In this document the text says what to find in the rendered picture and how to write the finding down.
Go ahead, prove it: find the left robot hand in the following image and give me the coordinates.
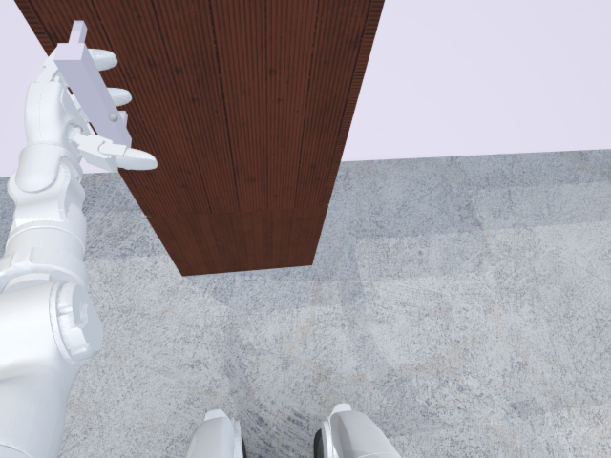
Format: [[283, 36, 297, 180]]
[[24, 48, 158, 173]]

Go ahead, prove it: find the left robot shin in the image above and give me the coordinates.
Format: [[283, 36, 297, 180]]
[[204, 409, 228, 421]]

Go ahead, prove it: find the robot left thigh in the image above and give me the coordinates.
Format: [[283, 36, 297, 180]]
[[184, 417, 243, 458]]

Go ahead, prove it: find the handle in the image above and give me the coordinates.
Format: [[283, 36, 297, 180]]
[[53, 21, 132, 148]]

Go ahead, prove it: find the left robot upper arm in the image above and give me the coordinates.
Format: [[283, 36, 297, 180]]
[[0, 280, 103, 458]]

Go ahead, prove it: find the cupboard door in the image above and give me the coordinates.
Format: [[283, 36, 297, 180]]
[[26, 0, 373, 218]]

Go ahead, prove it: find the left robot forearm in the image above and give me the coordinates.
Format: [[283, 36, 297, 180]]
[[0, 144, 88, 294]]

